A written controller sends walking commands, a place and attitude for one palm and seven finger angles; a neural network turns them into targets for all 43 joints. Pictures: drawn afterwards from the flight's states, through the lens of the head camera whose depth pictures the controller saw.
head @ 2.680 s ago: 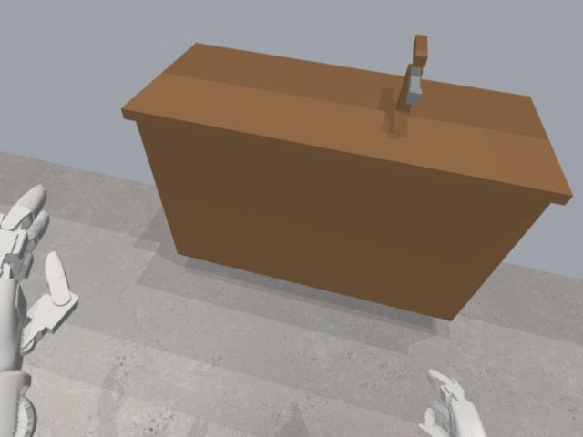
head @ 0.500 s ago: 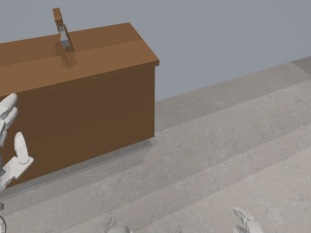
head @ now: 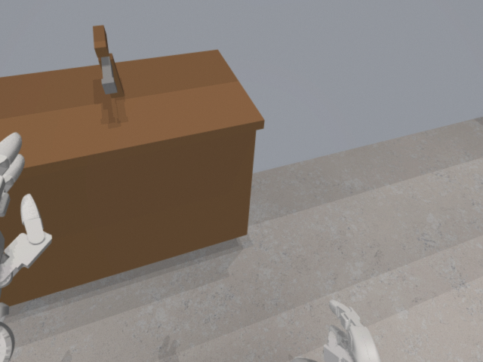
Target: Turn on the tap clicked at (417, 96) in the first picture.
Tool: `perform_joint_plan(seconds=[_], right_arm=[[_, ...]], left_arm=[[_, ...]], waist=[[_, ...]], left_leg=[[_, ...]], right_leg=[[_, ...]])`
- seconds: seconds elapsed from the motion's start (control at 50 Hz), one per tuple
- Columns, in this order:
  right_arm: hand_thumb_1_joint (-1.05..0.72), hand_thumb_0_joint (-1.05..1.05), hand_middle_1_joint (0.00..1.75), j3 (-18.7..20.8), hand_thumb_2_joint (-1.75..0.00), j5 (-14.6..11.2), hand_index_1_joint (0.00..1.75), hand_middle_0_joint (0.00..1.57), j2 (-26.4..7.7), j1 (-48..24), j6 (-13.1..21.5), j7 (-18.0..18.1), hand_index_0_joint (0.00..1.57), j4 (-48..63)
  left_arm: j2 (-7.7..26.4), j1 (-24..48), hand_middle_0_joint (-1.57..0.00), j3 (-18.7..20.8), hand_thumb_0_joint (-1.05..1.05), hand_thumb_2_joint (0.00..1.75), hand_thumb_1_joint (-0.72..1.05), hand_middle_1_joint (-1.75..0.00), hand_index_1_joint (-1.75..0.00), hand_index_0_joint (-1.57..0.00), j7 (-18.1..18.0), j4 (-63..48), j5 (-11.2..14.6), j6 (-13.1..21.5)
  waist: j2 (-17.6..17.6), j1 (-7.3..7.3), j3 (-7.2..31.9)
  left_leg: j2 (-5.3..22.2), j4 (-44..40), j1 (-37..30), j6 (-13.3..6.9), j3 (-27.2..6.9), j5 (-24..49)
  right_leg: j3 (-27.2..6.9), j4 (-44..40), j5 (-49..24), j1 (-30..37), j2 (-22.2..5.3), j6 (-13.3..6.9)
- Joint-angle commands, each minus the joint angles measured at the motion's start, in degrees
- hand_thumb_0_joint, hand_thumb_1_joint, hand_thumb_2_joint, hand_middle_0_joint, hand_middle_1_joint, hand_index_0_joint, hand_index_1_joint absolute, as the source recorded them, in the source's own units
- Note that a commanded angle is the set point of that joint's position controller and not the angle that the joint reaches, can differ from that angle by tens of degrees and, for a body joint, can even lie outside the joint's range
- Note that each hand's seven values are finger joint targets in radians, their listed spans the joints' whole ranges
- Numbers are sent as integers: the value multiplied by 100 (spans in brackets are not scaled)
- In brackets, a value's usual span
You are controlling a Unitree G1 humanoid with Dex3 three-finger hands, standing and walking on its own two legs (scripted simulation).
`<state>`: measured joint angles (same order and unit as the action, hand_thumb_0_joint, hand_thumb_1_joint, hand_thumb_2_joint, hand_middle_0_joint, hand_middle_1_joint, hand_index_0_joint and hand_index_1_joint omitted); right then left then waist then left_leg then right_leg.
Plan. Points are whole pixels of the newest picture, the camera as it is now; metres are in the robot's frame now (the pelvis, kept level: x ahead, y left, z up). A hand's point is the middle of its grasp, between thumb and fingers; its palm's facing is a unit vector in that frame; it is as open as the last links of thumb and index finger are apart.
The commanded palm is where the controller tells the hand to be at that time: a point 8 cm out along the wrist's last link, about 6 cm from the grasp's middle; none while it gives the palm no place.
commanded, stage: take the last steps up to it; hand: left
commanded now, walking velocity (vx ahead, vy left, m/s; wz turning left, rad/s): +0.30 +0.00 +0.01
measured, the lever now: (109, 85) +0.68 +0.37 +0.08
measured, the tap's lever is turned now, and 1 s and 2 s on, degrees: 0 0 0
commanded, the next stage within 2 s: come to a stop and stand still in 0.86 s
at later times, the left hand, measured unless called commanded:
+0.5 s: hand (123, 157) +0.35 +0.20 +0.18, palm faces +0.41 -0.82 -0.40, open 7.4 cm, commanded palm +0.30 +0.24 +0.17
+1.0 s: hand (162, 118) +0.47 +0.17 +0.16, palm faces +0.42 -0.78 -0.46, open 7.4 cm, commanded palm +0.41 +0.21 +0.17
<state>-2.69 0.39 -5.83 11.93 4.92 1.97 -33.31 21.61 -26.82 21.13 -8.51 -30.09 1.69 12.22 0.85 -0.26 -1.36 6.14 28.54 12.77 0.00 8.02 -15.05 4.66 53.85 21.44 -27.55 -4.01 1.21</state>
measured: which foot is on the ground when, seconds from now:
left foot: down 0.00-0.14, up 0.16-0.48, down 0.50-0.84, up 0.86-1.00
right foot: up 0.00-0.12, down 0.14-0.52, up 0.54-0.82, down 0.84-1.00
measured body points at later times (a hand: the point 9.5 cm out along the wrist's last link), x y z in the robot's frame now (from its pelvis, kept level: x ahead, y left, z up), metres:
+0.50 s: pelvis +0.14 -0.04 -0.01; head +0.16 -0.03 +0.44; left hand +0.32 +0.24 +0.20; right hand +0.30 -0.31 -0.08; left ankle +0.18 +0.07 -0.74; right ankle +0.10 -0.14 -0.74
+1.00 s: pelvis +0.26 -0.07 -0.01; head +0.29 -0.10 +0.44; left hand +0.44 +0.21 +0.18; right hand +0.42 -0.30 -0.12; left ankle +0.22 +0.06 -0.66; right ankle +0.29 -0.15 -0.74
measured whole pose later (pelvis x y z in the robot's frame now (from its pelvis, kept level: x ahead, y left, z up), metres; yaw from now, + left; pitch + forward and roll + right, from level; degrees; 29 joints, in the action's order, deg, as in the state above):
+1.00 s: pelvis +0.26 -0.07 -0.01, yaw +2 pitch +0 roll +1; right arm 0.3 0.2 -12.7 9.7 1.8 2.3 -38.1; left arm 18.7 -26.3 21.0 -7.5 -24.6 1.1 12.5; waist 2.2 0.2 -3.5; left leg 2.9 66.1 27.3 1.2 2.3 -22.5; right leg 8.8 32.2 15.0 -17.4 -2.5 -3.4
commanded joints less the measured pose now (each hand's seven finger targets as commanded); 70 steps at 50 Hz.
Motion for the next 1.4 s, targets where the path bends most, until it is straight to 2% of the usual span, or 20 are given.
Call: perform_joint_plan(seconds=[0.0, 0.08, 0.1, 0.12, 0.14, 0.3, 0.44, 0.46, 0.5, 0.54, 0.64, 0.78, 0.8, 0.84, 0.88, 0.98, 1.12, 1.2, 1.28, 1.38], right_arm=[[-90, 0, 30, 492, -90, -39, 30, 20, -1161, -308, 295, 165, 20, 687], [-90, 0, 30, 484, -90, -68, 30, 20, -1097, -404, 290, 218, 20, 608], [-90, 0, 30, 463, -90, -93, 30, 20, -1000, -398, 279, 213, 20, 606], [-90, 0, 30, 433, -90, -91, 30, 20, -858, -454, 251, 209, 20, 655], [-90, 0, 30, 419, -90, -70, 30, 20, -974, -744, 302, 223, 20, 717], [-90, 0, 30, 498, -90, -56, 30, 20, -1044, -670, 16, 167, 20, 597], [-90, 0, 30, 595, -90, -23, 30, 20, -1107, -311, 98, 222, 20, 804], [-90, 0, 30, 642, -90, -38, 30, 20, -1180, -240, 95, 257, 20, 809], [-90, 0, 30, 691, -90, -96, 30, 20, -1373, -266, 89, 261, 20, 876], [-90, 0, 30, 510, -90, 21, 30, 20, -1173, -378, 170, 241, 20, 798], [-90, 0, 30, 613, -90, -87, 30, 20, -1239, -227, 259, 127, 20, 648], [-90, 0, 30, 499, -90, -88, 30, 20, -1154, -393, 208, 149, 20, 616], [-90, 0, 30, 498, -90, -104, 30, 20, -1095, -389, 164, 158, 20, 583], [-90, 0, 30, 478, -90, -68, 30, 20, -1007, -562, 149, 148, 20, 693], [-90, 0, 30, 553, -90, -72, 30, 20, -1117, -471, 148, 105, 20, 527], [-90, 0, 30, 416, -90, -29, 30, 20, -1072, -674, -9, 105, 20, 473], [-90, 0, 30, 500, -90, -32, 30, 20, -1044, -546, 71, 191, 20, 901], [-90, 0, 30, 551, -90, -47, 30, 20, -1134, -346, -76, 271, 20, 909], [-90, 0, 30, 577, -90, -7, 30, 20, -1232, -364, 3, 209, 20, 971], [-90, 0, 30, 558, -90, 35, 30, 20, -1265, -234, 272, 12, 20, 780]], left_arm=[[814, 397, -20, 556, 0, 90, 90, -30, -30, -20, -100, -1041, -4, 294], [787, 725, -20, 483, 0, 90, 90, -30, -30, -20, -135, -686, -60, 270], [840, 785, -20, 441, 0, 90, 90, -30, -30, -20, -142, -640, -96, 233], [1081, 933, -20, 535, 0, 90, 90, -30, -30, -20, -163, -713, -141, 218], [1238, 987, -20, 707, 0, 90, 90, -30, -30, -20, -192, -787, -99, 192], [1092, 286, -20, 890, 0, 90, 90, -30, -30, -20, -159, -1137, -57, 462], [880, 212, -20, 692, 0, 90, 90, -30, -30, -20, -322, -1312, 19, 424], [864, 304, -20, 641, 0, 90, 90, -30, -30, -20, -316, -1301, 11, 440], [788, 489, -20, 498, 0, 90, 90, -30, -30, -20, -279, -1231, 21, 479], [1124, 650, -20, 667, 0, 90, 90, -30, -30, -20, -240, -957, -35, 493], [788, 221, -20, 450, 0, 90, 90, -30, -30, -20, -126, -1356, -27, 379], [944, 175, -20, 771, 0, 90, 90, -30, -30, -20, -121, -849, 14, 263], [983, 272, -20, 768, 0, 90, 90, -30, -30, -20, -116, -714, -21, 226], [1230, 418, -20, 940, 0, 90, 90, -30, -30, -20, -128, -555, -28, 206], [1086, 462, -20, 802, 0, 90, 90, -30, -30, -20, -48, -401, 6, 271], [907, 232, -20, 649, 0, 90, 90, -30, -30, -20, -79, -673, -54, 460], [1042, -262, -20, 861, 0, 90, 90, -30, -30, -20, -325, -1344, -5, 419], [899, -280, -20, 745, 0, 90, 90, -30, -30, -20, -311, -1211, 40, 279], [962, -3, -20, 669, 0, 90, 90, -30, -30, -20, -173, -1142, 37, 351], [777, 373, -20, 305, 0, 90, 90, -30, -30, -20, -106, -1677, 9, 280]], waist=[[1198, -70, 422], [701, 46, 648], [8, 73, 780], [-1582, 64, 873], [-1786, 211, 769], [-756, -7, 769], [-215, -1, 927], [114, -57, 935], [1822, -60, 808], [1500, -96, 445], [1113, 10, 644], [779, 31, 832], [104, 42, 966], [-1936, 81, 959], [-1416, 21, 612], [-638, -76, 750], [-809, 132, 1087], [-497, -66, 1169], [1165, 80, 939], [1341, 27, 1212]], left_leg=[[1060, -1197, -226, -790, -684, 710], [686, 205, 208, -486, -209, 124], [354, 1349, 668, -376, 76, -203], [-305, 2976, 1964, -144, 241, -1271], [-442, 4037, 2594, -77, -429, -1845], [28, 2362, 1648, 109, -469, -466], [-396, -98, 45, 1, 158, 448], [-291, -355, -437, -86, -29, 526], [1416, -858, -1602, -952, -2661, 1359], [1831, -1250, -1105, -1383, -3362, 1367], [1002, -743, -995, -999, -1288, 2462], [743, 291, 26, -530, -519, 1838], [492, 1126, 433, -391, -298, 1168], [-559, 3703, 2230, -23, -344, -1764], [-250, 4302, 2205, 71, -983, -1214], [-212, 3309, 1830, 201, -672, -291], [-411, 1125, 1101, 200, -332, -245], [-334, -267, -93, 155, -497, 1501], [1282, -799, -742, -648, -2021, 5022], [1084, -562, -1288, -539, -1387, 4654]], right_leg=[[461, -1250, -318, 451, 139, 71], [717, -2657, -759, 1974, 377, 5], [14, -2948, -627, 2397, -71, -247], [-2252, -3489, -658, 3016, -1343, -829], [-3418, -3880, -815, 2926, -2070, -1248], [-780, -3638, -1885, 2191, -1319, -1038], [-567, -2798, -1344, 2095, -861, -773], [-431, -2216, -1331, 1813, -662, -617], [141, -170, 997, -243, 248, -122], [-391, 1129, 1240, -853, 83, -138], [-3, -44, 199, -460, 31, -31], [603, -2581, -962, 1884, 377, -26], [107, -2834, -1259, 2395, 14, -185], [-3192, -3658, -2074, 2883, -2020, -1170], [-2860, -3934, -955, 2183, -1922, -1058], [-762, -3385, -3550, 2126, -1253, -788], [-713, -2874, -5151, 2775, -1357, -822], [-419, -2366, -4101, 2340, -847, -420], [-253, -1127, 896, 857, 345, -59], [-276, -1406, 176, 813, 425, -56]])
